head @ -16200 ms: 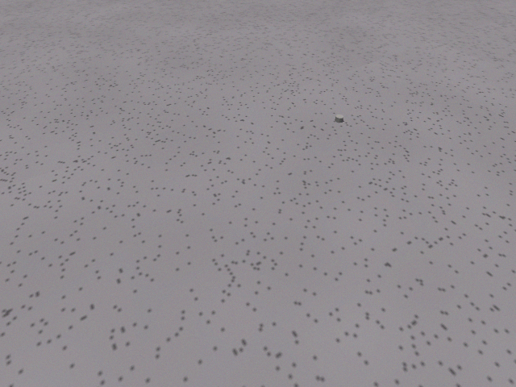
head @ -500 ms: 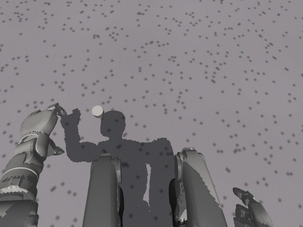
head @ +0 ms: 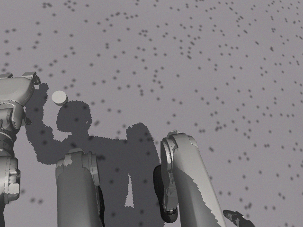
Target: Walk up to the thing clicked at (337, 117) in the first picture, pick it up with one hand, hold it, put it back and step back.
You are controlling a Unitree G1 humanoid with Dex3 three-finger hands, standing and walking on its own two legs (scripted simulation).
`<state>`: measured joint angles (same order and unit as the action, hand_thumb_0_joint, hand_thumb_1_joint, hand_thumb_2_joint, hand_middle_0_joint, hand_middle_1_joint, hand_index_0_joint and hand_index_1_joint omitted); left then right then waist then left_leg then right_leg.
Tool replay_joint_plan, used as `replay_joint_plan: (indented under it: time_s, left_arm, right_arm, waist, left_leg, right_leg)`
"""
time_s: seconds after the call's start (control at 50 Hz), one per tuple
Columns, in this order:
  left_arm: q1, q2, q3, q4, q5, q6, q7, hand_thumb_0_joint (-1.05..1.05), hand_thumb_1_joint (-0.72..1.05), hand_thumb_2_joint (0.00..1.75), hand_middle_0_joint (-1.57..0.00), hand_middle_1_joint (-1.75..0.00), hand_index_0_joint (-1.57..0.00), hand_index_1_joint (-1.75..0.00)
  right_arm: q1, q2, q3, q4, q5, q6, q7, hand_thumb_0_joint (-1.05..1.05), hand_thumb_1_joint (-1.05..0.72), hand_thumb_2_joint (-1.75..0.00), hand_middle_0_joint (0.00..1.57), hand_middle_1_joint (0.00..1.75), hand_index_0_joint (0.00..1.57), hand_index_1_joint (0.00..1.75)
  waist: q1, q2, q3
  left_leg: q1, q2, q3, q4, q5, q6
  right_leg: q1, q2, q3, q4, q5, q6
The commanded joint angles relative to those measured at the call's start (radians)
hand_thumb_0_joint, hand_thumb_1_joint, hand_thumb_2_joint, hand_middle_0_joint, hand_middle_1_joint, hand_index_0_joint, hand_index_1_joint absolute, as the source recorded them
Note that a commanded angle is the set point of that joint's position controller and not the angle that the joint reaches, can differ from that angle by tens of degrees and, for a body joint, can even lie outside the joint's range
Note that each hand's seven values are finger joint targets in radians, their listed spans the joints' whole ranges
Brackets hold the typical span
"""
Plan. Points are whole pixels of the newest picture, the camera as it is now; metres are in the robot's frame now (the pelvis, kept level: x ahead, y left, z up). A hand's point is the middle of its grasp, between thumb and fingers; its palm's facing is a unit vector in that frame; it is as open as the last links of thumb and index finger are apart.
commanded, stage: rise first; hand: left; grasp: from above
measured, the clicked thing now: (60, 98) +0.55 +0.23 -0.35
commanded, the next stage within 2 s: none
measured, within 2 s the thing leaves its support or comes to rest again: neither
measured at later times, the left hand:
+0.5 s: hand (34, 98) +0.50 +0.26 -0.20, palm faces -0.45 -0.05 -0.89, open 13.0 cm
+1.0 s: hand (38, 97) +0.51 +0.26 -0.22, palm faces -0.45 -0.06 -0.89, open 13.5 cm
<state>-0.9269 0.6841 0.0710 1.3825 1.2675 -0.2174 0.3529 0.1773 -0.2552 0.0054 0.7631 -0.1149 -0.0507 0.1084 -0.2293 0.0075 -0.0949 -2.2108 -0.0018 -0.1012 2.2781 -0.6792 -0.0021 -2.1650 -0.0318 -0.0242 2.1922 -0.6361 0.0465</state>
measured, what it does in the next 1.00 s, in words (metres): stands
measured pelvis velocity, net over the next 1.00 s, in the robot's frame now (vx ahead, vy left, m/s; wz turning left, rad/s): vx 0.01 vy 0.00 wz -0.06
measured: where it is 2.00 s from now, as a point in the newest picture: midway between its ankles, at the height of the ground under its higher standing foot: (132, 213)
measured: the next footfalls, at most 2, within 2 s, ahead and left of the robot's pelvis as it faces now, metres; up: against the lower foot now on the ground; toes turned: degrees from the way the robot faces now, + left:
none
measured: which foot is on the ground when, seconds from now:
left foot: down 0.00-1.00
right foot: down 0.00-1.00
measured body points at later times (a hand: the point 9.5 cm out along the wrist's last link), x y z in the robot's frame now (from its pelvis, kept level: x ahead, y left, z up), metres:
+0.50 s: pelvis +0.01 +0.00 -0.03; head +0.27 +0.06 +0.34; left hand +0.52 +0.26 -0.15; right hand +0.04 -0.28 -0.13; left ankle +0.08 +0.12 -0.34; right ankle +0.11 -0.14 -0.34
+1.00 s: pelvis +0.01 +0.00 -0.04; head +0.27 +0.06 +0.32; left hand +0.53 +0.26 -0.17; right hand +0.02 -0.27 -0.13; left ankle +0.08 +0.12 -0.34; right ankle +0.11 -0.14 -0.34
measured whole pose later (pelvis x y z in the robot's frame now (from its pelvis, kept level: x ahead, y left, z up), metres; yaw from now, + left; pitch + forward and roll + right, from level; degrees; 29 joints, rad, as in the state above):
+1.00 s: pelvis +0.01 +0.00 -0.04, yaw -3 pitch +35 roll -9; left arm -1.06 0.80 0.09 1.51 1.27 -0.18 0.40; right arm 0.18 -0.28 0.11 0.71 -0.16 -0.05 0.15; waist -0.31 -0.02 0.00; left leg -2.32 0.00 -0.15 2.42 -0.72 -0.01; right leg -2.26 -0.01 -0.06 2.30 -0.65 0.05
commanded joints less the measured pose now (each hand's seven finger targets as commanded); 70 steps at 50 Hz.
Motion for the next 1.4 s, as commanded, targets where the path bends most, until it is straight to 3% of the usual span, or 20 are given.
replay_joint_plan:
  time_s: [0.0, 0.06, 0.08, 0.14, 0.26, 0.42, 0.46, 0.5, 0.58, 0.6, 0.62, 0.78, 0.84, 0.94, 1.06, 1.14, 1.2, 1.26, 1.32, 1.38]
  left_arm:
    - [-0.34, 0.251, 0.031, -0.082, 0.006, -0.008, 0.051, 0.0, -0.28, 0.8, -0.31, -0.76, -0.31, -0.76]
    - [-0.367, 0.258, 0.034, -0.07, 0.002, -0.005, 0.064, 0.0, -0.28, 0.8, -0.3, -0.79, -0.3, -0.78]
    - [-0.4, 0.283, 0.045, -0.072, 0.009, -0.005, 0.071, 0.0, -0.3, 0.81, -0.28, -0.79, -0.29, -0.79]
    - [-0.394, 0.264, 0.032, -0.038, 0.014, 0.003, 0.083, 0.0, -0.31, 0.82, -0.28, -0.8, -0.29, -0.79]
    - [-0.425, 0.288, 0.046, -0.038, 0.009, 0.022, 0.098, 0.0, -0.33, 0.83, -0.26, -0.83, -0.26, -0.82]
    - [-0.427, 0.295, 0.034, -0.043, -0.001, 0.03, 0.085, 0.0, -0.37, 0.86, -0.21, -0.89, -0.23, -0.88]
    - [-0.421, 0.314, 0.049, -0.031, -0.004, 0.035, 0.085, 0.0, -0.37, 0.86, -0.21, -0.88, -0.22, -0.87]
    - [-0.415, 0.308, 0.045, -0.033, -0.011, 0.037, 0.083, 0.0, -0.37, 0.86, -0.21, -0.89, -0.22, -0.88]
    - [-0.413, 0.304, 0.032, -0.017, -0.007, 0.035, 0.075, 0.0, -0.41, 0.89, -0.18, -0.92, -0.19, -0.91]
    - [-0.422, 0.327, 0.041, -0.017, -0.01, 0.036, 0.077, 0.0, -0.4, 0.88, -0.18, -0.92, -0.2, -0.9]
    - [-0.453, 0.338, 0.044, -0.035, -0.015, 0.03, 0.077, 0.0, -0.39, 0.88, -0.19, -0.91, -0.2, -0.9]
    - [-0.451, 0.344, 0.038, -0.026, -0.005, 0.029, 0.08, 0.0, -0.42, 0.9, -0.16, -0.94, -0.17, -0.93]
    - [-0.437, 0.337, 0.034, -0.021, -0.005, 0.032, 0.083, 0.0, -0.43, 0.91, -0.15, -0.95, -0.17, -0.94]
    - [-0.464, 0.341, 0.032, -0.013, -0.002, 0.036, 0.086, 0.0, -0.45, 0.92, -0.14, -0.96, -0.15, -0.95]
    - [-0.449, 0.347, 0.033, 0.003, -0.006, 0.039, 0.085, 0.0, -0.52, 1.0, -0.14, -0.92, -0.12, -0.94]
    - [-0.434, 0.371, 0.041, 0.012, -0.007, 0.036, 0.088, 0.0, -0.47, 0.94, -0.13, -0.96, -0.13, -0.96]
    - [-0.447, 0.379, 0.043, 0.008, -0.001, 0.034, 0.089, 0.0, -0.48, 0.96, -0.12, -0.96, -0.13, -0.96]
    - [-0.444, 0.39, 0.041, 0.023, 0.0, 0.03, 0.086, 0.0, -0.49, 0.96, -0.12, -0.97, -0.12, -0.96]
    - [-0.437, 0.401, 0.049, 0.01, -0.001, 0.024, 0.092, 0.0, -0.5, 0.97, -0.11, -0.97, -0.11, -0.97]
    - [-0.457, 0.387, 0.033, 0.022, 0.003, 0.02, 0.086, 0.0, -0.5, 0.97, -0.11, -0.98, -0.11, -0.98]
  right_arm:
    - [0.189, -0.243, -0.067, -0.02, -0.015, -0.004, -0.009, 0.0, -0.91, -0.9, 0.2, 0.3, 0.2, 0.3]
    - [0.191, -0.239, -0.056, -0.019, -0.024, -0.004, -0.003, 0.0, -0.91, -0.9, 0.2, 0.3, 0.2, 0.3]
    - [0.202, -0.249, -0.056, -0.014, -0.027, -0.004, -0.003, 0.0, -0.91, -0.9, 0.2, 0.3, 0.2, 0.3]
    - [0.198, -0.246, -0.044, -0.011, -0.033, -0.003, 0.001, 0.0, -0.91, -0.9, 0.2, 0.3, 0.2, 0.3]
    - [0.217, -0.263, -0.033, -0.01, -0.04, -0.004, 0.009, 0.0, -0.91, -0.9, 0.2, 0.3, 0.2, 0.3]
    - [0.221, -0.267, -0.017, -0.021, -0.043, 0.0, 0.014, 0.0, -0.91, -0.9, 0.2, 0.3, 0.2, 0.3]
    - [0.23, -0.277, -0.01, -0.019, -0.047, 0.002, 0.017, 0.0, -0.9, -0.9, 0.2, 0.3, 0.2, 0.3]
    - [0.226, -0.275, -0.01, -0.026, -0.044, 0.004, 0.019, 0.0, -0.91, -0.9, 0.2, 0.3, 0.2, 0.3]
    - [0.234, -0.281, 0.002, -0.03, -0.05, 0.006, 0.023, 0.0, -0.91, -0.9, 0.2, 0.3, 0.2, 0.3]
    - [0.225, -0.285, 0.001, -0.03, -0.042, 0.006, 0.021, 0.0, -0.9, -0.9, 0.2, 0.3, 0.2, 0.3]
    - [0.226, -0.286, 0.002, -0.034, -0.044, 0.006, 0.022, 0.0, -0.9, -0.9, 0.2, 0.3, 0.2, 0.3]
    - [0.229, -0.294, 0.018, -0.041, -0.049, 0.006, 0.026, 0.0, -0.9, -0.9, 0.2, 0.3, 0.2, 0.3]
    - [0.225, -0.296, 0.017, -0.043, -0.046, 0.005, 0.025, 0.0, -0.9, -0.9, 0.2, 0.3, 0.2, 0.3]
    - [0.237, -0.304, 0.021, -0.041, -0.046, -0.001, 0.027, 0.0, -0.9, -0.9, 0.2, 0.3, 0.2, 0.3]
    - [0.237, -0.306, 0.029, -0.049, -0.044, -0.006, 0.032, 0.0, -0.91, -0.9, 0.2, 0.3, 0.2, 0.3]
    - [0.229, -0.311, 0.038, -0.057, -0.043, -0.006, 0.034, 0.0, -0.9, -0.9, 0.2, 0.3, 0.2, 0.3]
    - [0.236, -0.312, 0.045, -0.059, -0.047, -0.006, 0.038, 0.0, -0.9, -0.9, 0.2, 0.3, 0.2, 0.3]
    - [0.231, -0.313, 0.048, -0.061, -0.048, -0.009, 0.038, 0.0, -0.9, -0.9, 0.2, 0.3, 0.2, 0.3]
    - [0.224, -0.315, 0.052, -0.063, -0.05, -0.009, 0.037, 0.0, -0.9, -0.9, 0.2, 0.3, 0.2, 0.3]
    - [0.235, -0.317, 0.053, -0.057, -0.052, -0.014, 0.04, 0.0, -0.9, -0.9, 0.2, 0.3, 0.2, 0.3]
  waist:
    - [-0.014, 0.229, -0.638]
    - [-0.013, 0.242, -0.658]
    - [-0.025, 0.245, -0.66]
    - [-0.026, 0.26, -0.641]
    - [-0.046, 0.284, -0.66]
    - [-0.06, 0.297, -0.653]
    - [-0.062, 0.286, -0.656]
    - [-0.059, 0.302, -0.658]
    - [-0.08, 0.285, -0.622]
    - [-0.069, 0.286, -0.616]
    - [-0.079, 0.294, -0.625]
    - [-0.092, 0.313, -0.611]
    - [-0.082, 0.331, -0.619]
    - [-0.111, 0.34, -0.577]
    - [-0.112, 0.342, -0.579]
    - [-0.104, 0.36, -0.561]
    - [-0.12, 0.333, -0.589]
    - [-0.122, 0.323, -0.548]
    - [-0.109, 0.356, -0.585]
    - [-0.134, 0.33, -0.533]
  left_leg:
    - [0.499, -0.023, 0.067, -0.247, 0.125, 0.029]
    - [0.48, -0.024, 0.075, -0.226, 0.143, 0.032]
    - [0.47, -0.022, 0.075, -0.215, 0.143, 0.033]
    - [0.466, -0.021, 0.075, -0.206, 0.148, 0.032]
    - [0.485, -0.013, 0.063, -0.182, 0.199, 0.027]
    - [0.447, -0.009, 0.067, -0.146, 0.209, 0.03]
    - [0.442, -0.01, 0.064, -0.142, 0.227, 0.03]
    - [0.452, -0.009, 0.063, -0.142, 0.227, 0.028]
    - [0.416, -0.009, 0.062, -0.124, 0.214, 0.032]
    - [0.406, -0.009, 0.062, -0.126, 0.206, 0.032]
    - [0.389, -0.009, 0.062, -0.123, 0.19, 0.034]
    - [0.39, -0.009, 0.057, -0.118, 0.182, 0.03]
    - [0.42, -0.006, 0.051, -0.121, 0.192, 0.024]
    - [0.416, -0.005, 0.042, -0.119, 0.181, 0.023]
    - [0.406, -0.005, 0.043, -0.107, 0.19, 0.023]
    - [0.386, -0.006, 0.039, -0.112, 0.178, 0.021]
    - [0.378, -0.007, 0.041, -0.093, 0.194, 0.026]
    - [0.358, -0.006, 0.04, -0.093, 0.162, 0.028]
    - [0.385, -0.006, 0.038, -0.097, 0.181, 0.022]
    - [0.355, -0.007, 0.038, -0.091, 0.154, 0.026]
  right_leg:
    - [0.277, 0.033, -0.1, -0.199, 0.12, -0.081]
    - [0.295, 0.039, -0.102, -0.184, 0.14, -0.081]
    - [0.285, 0.038, -0.104, -0.178, 0.145, -0.079]
    - [0.273, 0.04, -0.105, -0.168, 0.152, -0.081]
    - [0.269, 0.042, -0.115, -0.14, 0.2, -0.08]
    - [0.299, 0.047, -0.116, -0.127, 0.223, -0.076]
    - [0.306, 0.046, -0.118, -0.123, 0.24, -0.073]
    - [0.301, 0.05, -0.12, -0.118, 0.238, -0.076]
    - [0.305, 0.05, -0.125, -0.119, 0.239, -0.073]
    - [0.293, 0.052, -0.124, -0.114, 0.229, -0.075]
    - [0.3, 0.056, -0.126, -0.109, 0.218, -0.075]
    - [0.288, 0.058, -0.138, -0.103, 0.209, -0.076]
    - [0.268, 0.061, -0.143, -0.093, 0.214, -0.081]
    - [0.234, 0.057, -0.149, -0.087, 0.207, -0.079]
    - [0.245, 0.059, -0.151, -0.082, 0.216, -0.078]
    - [0.243, 0.06, -0.156, -0.076, 0.205, -0.079]
    - [0.273, 0.064, -0.156, -0.078, 0.224, -0.075]
    - [0.249, 0.065, -0.157, -0.08, 0.196, -0.076]
    - [0.26, 0.067, -0.159, -0.07, 0.208, -0.078]
    - [0.242, 0.066, -0.16, -0.081, 0.189, -0.076]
